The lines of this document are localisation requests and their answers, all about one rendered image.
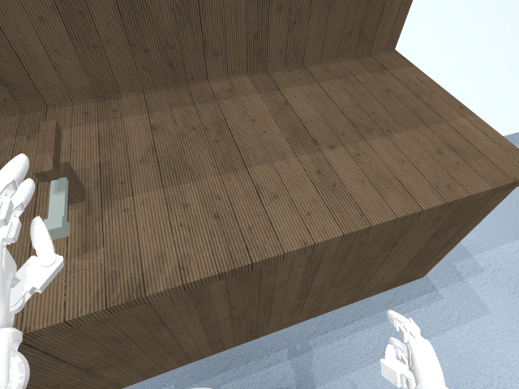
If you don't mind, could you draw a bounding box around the robot right hand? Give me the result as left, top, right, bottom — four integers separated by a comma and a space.
380, 310, 445, 389

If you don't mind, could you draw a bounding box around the counter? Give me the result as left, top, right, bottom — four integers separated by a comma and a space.
0, 0, 519, 389

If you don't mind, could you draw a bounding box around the left robot forearm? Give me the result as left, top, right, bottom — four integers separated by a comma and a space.
0, 327, 30, 389

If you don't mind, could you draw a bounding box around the robot left hand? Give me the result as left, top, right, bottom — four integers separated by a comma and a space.
0, 153, 64, 329

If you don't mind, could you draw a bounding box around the tap lever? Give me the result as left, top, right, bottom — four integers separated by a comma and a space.
44, 177, 70, 240

